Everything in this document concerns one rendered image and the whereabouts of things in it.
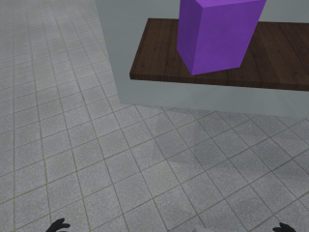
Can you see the robot right hand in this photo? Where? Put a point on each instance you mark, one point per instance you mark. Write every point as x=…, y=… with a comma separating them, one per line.
x=284, y=228

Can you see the carton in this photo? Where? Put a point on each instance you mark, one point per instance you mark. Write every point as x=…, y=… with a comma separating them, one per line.
x=213, y=35

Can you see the table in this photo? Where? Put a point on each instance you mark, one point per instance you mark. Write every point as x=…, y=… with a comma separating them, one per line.
x=277, y=57

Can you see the robot left hand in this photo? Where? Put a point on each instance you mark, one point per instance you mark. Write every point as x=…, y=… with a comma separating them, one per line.
x=58, y=224

